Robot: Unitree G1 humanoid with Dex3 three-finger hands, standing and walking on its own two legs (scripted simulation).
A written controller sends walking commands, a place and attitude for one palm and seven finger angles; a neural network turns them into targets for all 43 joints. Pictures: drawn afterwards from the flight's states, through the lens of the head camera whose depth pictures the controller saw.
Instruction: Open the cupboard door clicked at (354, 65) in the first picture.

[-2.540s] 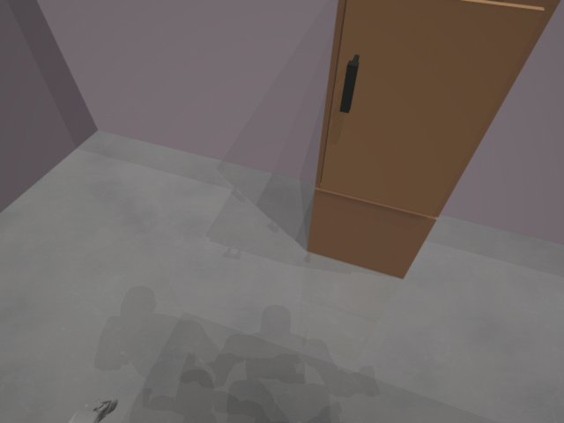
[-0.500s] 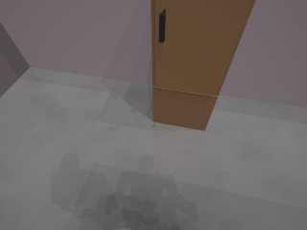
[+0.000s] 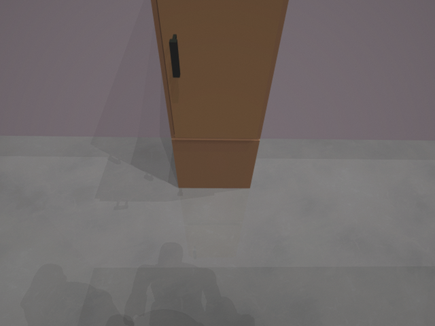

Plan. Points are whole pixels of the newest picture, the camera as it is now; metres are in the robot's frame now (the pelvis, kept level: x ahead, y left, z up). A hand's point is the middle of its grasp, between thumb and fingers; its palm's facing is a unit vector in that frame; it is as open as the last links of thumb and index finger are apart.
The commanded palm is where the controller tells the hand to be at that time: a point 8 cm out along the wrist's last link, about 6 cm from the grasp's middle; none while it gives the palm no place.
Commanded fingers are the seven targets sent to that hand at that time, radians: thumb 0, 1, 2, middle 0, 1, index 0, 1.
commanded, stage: take the last steps up to it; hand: left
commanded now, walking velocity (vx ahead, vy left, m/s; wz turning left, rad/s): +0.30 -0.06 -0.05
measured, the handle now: (175, 56) +0.90 +0.16 +0.05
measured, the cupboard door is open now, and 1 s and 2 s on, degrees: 0 0 0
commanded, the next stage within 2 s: come to a stop and stand still in 0.80 s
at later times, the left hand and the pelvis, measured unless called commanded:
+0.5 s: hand out of the picture +0.05 +0.15 -0.21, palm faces +0.06 -0.99 -0.10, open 7.3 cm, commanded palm none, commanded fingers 0.00 0.90 0.90 -0.20 -0.30 -0.20 -0.30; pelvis +0.16 +0.01 -0.03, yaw +0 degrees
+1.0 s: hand (168, 217) +0.42 +0.14 -0.18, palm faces -0.06 -0.98 -0.18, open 7.3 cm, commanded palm none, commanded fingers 0.00 0.90 0.90 -0.20 -0.30 -0.20 -0.30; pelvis +0.34 -0.02 -0.01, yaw -2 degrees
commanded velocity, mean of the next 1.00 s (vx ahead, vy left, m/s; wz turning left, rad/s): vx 0.18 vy -0.03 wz -0.01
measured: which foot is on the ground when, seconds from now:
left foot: down 0.00-0.08, up 0.10-0.46, down 0.48-1.00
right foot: up 0.00-0.06, down 0.08-0.50, up 0.52-0.98, down 1.00-1.00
